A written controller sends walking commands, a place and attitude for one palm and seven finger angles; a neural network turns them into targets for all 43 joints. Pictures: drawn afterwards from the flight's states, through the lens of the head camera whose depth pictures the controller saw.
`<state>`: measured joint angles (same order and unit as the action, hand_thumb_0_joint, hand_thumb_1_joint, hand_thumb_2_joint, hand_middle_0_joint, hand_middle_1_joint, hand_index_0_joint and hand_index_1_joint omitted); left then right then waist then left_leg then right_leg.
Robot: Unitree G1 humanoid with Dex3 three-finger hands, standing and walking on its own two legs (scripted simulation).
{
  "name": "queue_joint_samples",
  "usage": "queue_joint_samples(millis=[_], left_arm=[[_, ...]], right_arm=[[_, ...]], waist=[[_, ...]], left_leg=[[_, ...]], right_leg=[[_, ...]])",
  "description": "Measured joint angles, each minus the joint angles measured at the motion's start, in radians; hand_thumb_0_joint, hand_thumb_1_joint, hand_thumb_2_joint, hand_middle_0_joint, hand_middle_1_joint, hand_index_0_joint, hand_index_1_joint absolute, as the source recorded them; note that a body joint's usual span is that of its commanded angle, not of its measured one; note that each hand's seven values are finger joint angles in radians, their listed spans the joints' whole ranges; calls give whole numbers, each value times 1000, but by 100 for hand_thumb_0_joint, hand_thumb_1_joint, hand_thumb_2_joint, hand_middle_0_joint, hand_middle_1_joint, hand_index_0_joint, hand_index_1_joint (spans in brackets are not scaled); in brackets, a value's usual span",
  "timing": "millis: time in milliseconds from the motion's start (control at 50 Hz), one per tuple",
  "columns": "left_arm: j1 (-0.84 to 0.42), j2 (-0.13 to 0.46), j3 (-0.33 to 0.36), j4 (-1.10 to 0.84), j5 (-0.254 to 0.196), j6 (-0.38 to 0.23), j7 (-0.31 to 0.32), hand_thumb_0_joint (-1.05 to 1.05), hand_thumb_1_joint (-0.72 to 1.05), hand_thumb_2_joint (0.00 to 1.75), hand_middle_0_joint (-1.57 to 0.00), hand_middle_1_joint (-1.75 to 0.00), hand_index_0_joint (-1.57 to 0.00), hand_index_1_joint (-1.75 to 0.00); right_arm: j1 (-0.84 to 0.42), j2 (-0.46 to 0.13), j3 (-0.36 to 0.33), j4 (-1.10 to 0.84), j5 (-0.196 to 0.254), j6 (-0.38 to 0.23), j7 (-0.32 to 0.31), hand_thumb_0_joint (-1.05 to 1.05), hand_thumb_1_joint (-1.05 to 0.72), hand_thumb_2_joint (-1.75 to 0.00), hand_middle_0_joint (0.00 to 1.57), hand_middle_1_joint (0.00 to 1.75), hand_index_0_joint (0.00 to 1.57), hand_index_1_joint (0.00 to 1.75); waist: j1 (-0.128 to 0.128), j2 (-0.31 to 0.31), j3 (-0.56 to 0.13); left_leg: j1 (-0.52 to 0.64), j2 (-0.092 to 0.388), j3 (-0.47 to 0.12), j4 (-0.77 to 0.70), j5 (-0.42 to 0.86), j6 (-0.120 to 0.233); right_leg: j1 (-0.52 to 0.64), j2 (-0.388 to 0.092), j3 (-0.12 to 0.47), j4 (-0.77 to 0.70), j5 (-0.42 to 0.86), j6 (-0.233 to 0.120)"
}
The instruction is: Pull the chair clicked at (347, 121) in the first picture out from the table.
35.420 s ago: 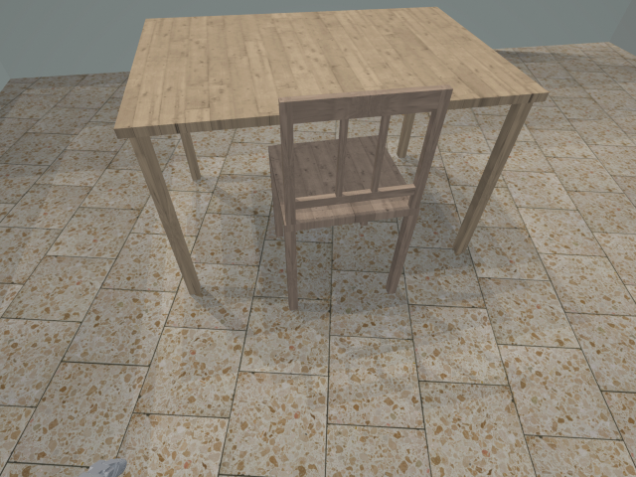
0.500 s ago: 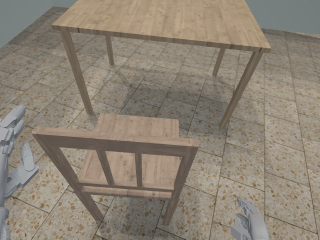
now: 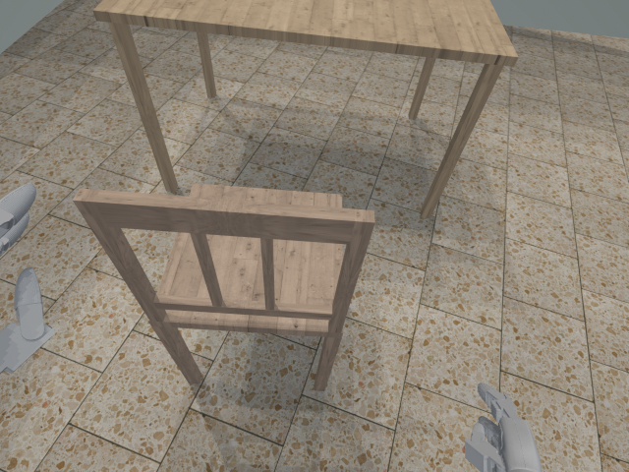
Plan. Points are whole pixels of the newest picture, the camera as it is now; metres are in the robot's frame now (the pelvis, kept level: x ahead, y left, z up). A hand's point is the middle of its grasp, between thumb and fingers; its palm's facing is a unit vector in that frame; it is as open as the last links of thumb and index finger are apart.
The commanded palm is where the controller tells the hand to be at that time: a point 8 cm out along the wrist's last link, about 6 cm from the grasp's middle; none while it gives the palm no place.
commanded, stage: stop stepping back and stand still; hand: left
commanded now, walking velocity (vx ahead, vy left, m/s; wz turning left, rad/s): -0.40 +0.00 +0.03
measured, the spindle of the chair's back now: (208, 270) +0.44 +0.19 -0.11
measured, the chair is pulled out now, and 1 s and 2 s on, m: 0.63 0.63 0.63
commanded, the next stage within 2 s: let the arm hang, fingers relaxed in 1.92 s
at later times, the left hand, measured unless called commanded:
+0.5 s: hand out of the picture +0.04 +0.26 +0.17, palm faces +0.47 -0.79 -0.39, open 7.4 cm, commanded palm -0.02 +0.29 +0.18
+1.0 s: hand out of the picture -0.05 +0.26 +0.13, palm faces +0.44 -0.83 -0.35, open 7.4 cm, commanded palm -0.10 +0.30 +0.18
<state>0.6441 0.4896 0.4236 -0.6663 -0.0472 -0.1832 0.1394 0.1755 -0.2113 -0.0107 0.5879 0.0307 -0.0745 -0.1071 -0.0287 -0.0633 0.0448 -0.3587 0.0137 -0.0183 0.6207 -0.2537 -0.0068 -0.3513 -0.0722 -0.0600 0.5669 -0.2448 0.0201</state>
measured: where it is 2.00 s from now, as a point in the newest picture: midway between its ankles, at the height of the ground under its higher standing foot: outside the picture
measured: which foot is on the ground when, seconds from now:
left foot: up 0.00-0.00, down 0.02-0.24, up 0.26-0.46, down 0.48-1.00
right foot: down 0.00-0.02, up 0.04-0.22, down 0.24-0.48, up 0.50-0.74, down 0.76-0.98, up 1.00-1.00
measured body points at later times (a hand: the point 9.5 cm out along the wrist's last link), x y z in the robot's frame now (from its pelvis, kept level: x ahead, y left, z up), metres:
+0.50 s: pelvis -0.16 -0.01 -0.01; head -0.18 +0.02 +0.44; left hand +0.01 +0.30 +0.19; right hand -0.03 -0.27 -0.08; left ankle -0.19 +0.08 -0.74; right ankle -0.06 -0.14 -0.72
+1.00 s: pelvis -0.24 +0.00 -0.03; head -0.26 +0.05 +0.42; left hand -0.08 +0.30 +0.15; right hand -0.11 -0.25 -0.09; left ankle -0.24 +0.09 -0.73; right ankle -0.20 -0.12 -0.73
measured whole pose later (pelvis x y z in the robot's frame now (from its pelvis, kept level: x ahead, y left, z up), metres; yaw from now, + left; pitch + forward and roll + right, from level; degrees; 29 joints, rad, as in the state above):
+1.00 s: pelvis -0.24 +0.00 -0.03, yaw +0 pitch -3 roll +0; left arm 0.52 0.39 0.40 -0.55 0.00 -0.17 0.15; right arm 0.27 -0.19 -0.01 0.65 0.01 -0.10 -0.05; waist 0.01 -0.13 0.00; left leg -0.30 -0.03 0.06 0.79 -0.47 0.04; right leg -0.42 -0.06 -0.07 0.87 -0.42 -0.04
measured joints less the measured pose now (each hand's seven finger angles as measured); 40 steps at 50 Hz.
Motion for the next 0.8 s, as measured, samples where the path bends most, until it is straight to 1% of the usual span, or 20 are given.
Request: queue_joint_samples(millis=[20, 60, 100, 140, 200, 240, 280, 320, 360, 400, 440, 480, 520, 540, 580, 620, 660, 740, 760, 800], left_arm=[[-2, 20, 25, -16, -1, -12, 9, 2, 89, 90, -22, -30, -22, -31], [-39, 58, 69, 0, -1, -38, 18, 2, 89, 90, -22, -30, -22, -31], [-61, 50, 86, 39, -4, -58, 17, 2, 89, 90, -22, -30, -21, -31], [-76, 26, 85, 74, -3, -50, 13, 2, 89, 90, -21, -30, -21, -31], [-65, -4, 71, 98, -6, -27, 12, 2, 89, 90, -21, -30, -21, -31], [-35, 0, 69, 100, -2, -15, 13, 2, 89, 90, -21, -30, -21, -30], [-47, -25, 29, 119, 6, 1, 2, 2, 89, 90, -21, -30, -21, -30], [-74, -48, -15, 144, 7, 21, -12, 2, 89, 90, -21, -30, -21, -31], [-87, -69, -30, 171, 7, 34, -18, 2, 89, 90, -21, -30, -21, -31], [-94, -78, -27, 197, 9, 45, -11, 2, 89, 90, -21, -30, -21, -31], [-108, -80, -21, 204, 14, 53, 3, 2, 89, 90, -21, -30, -21, -31], [-133, -72, -12, 175, 22, 52, 19, 2, 89, 90, -21, -30, -21, -31], [-166, -48, 9, 159, 33, 45, 33, 2, 89, 90, -21, -30, -21, -31], [-168, -48, 12, 161, 40, 35, 33, 2, 89, 90, -21, -30, -21, -30], [-164, -57, -2, 180, 51, 19, 24, 2, 89, 90, -21, -30, -21, -30], [-176, -56, -21, 197, 59, -6, 5, 2, 89, 90, -21, -30, -21, -30], [-168, -37, -12, 193, 54, -41, -11, 2, 89, 90, -21, -30, -21, -30], [-91, 33, 89, 185, 31, -74, -23, 1, 89, 90, -21, -30, -21, -30], [-91, 41, 105, 199, 31, -73, -26, 1, 89, 90, -21, -30, -21, -30], [-134, 15, 83, 245, 30, -59, -33, 1, 89, 90, -21, -30, -21, -30]], right_arm=[[3, -9, -9, -7, -4, -8, -6, 1, -91, -90, 20, 30, 20, 30], [-15, 14, -30, 22, -12, -25, -5, 1, -91, -90, 20, 30, 20, 30], [-24, 32, -32, 46, -21, -46, 8, 1, -91, -90, 20, 30, 20, 30], [-16, 42, -32, 55, -26, -65, 22, 1, -91, -90, 20, 30, 20, 30], [22, 42, -18, 36, -7, -69, 44, 1, -91, -90, 20, 30, 20, 30], [49, 42, -3, 17, 0, -63, 47, 1, -91, -90, 20, 30, 20, 30], [54, 24, 0, 35, 0, -47, 47, 1, -91, -90, 20, 30, 20, 30], [70, 14, 4, 79, -2, -28, 45, 1, -91, -90, 20, 30, 20, 30], [91, 17, 13, 112, -3, -2, 44, 1, -91, -90, 20, 30, 20, 30], [115, 22, 21, 114, -4, 14, 37, 1, -91, -90, 20, 30, 20, 30], [134, 13, 24, 96, -9, 3, 28, 1, -91, -90, 20, 30, 20, 30], [139, -11, 16, 62, -16, -31, 24, 1, -91, -90, 20, 30, 20, 30], [112, 6, 1, 60, -24, -50, 24, 1, -91, -90, 20, 30, 20, 30], [110, 11, -4, 56, -25, -58, 28, 1, -91, -90, 20, 30, 20, 30], [127, 11, -19, 54, -29, -70, 43, 1, -91, -90, 20, 30, 20, 30], [151, 7, -29, 62, -18, -72, 58, 1, -91, -90, 20, 30, 20, 30], [166, 2, -25, 66, -5, -55, 64, 1, -91, -90, 20, 30, 20, 30], [166, 4, -5, 34, 8, -25, 64, 1, -91, -90, 20, 30, 20, 30], [157, 1, -3, 30, 8, -19, 64, 1, -91, -90, 20, 30, 20, 30], [126, -13, -12, 57, 9, -2, 62, 1, -91, -90, 20, 30, 20, 30]], waist=[[-5, 6, 1], [10, -41, 27], [18, -38, 33], [12, -1, 30], [18, 51, 10], [27, 57, -5], [22, 97, 10], [26, 95, -6], [35, 57, -48], [38, 21, -95], [37, 8, -127], [24, 18, -125], [30, -52, -74], [29, -61, -68], [-11, -26, -97], [-40, 25, -125], [-43, 67, -135], [-10, 89, -111], [1, 99, -96], [2, 160, -50]], left_leg=[[25, 13, -3, -69, 56, 3], [14, -11, 15, -54, 28, -9], [10, -1, 18, -57, 34, -18], [5, 21, -3, -74, 65, -25], [-22, 46, -21, -68, 91, -31], [-67, 49, -6, 13, 15, -27], [-121, 43, -31, 187, -138, -15], [-164, 3, -19, 418, -161, -10], [-151, -18, 26, 526, -150, -4], [-77, -13, 65, 456, -169, 8], [33, -2, 81, 252, -193, 28], [144, 3, 73, 3, -164, 45], [172, -39, 114, -23, -128, 49], [183, -45, 129, -24, -119, 52], [179, -37, 108, -26, -105, 55], [162, -26, 63, -41, -82, 59], [134, -11, 34, -41, -64, 55], [34, 2, 49, 77, -98, 42], [-5, 10, 52, 140, -125, 42], [-73, 21, 4, 305, -197, 45]], right_leg=[[-30, 0, -10, 47, -16, 4], [-99, -3, 47, 226, -152, 1], [-148, 35, 70, 401, -239, 1], [-146, 65, 53, 450, -254, 0], [-50, 60, 17, 259, -204, -7], [34, 36, 7, 83, -114, -14], [37, 46, -18, 92, -38, -21], [42, 32, -26, 90, -30, -26], [33, 13, -15, 63, -16, -32], [14, -3, -24, 31, -20, -37], [-18, -6, -50, 14, -40, -39], [-70, -3, -81, 52, -58, -38], [-122, -26, -22, 207, -141, -33], [-147, -14, -3, 332, -176, -30], [-175, 25, -1, 564, -183, -25], [-161, 57, -13, 652, -170, -28], [-101, 75, -32, 527, -170, -34], [55, 60, -59, 117, -92, -47], [73, 63, -63, 71, -113, -52], [57, 93, -98, 114, -123, -52]])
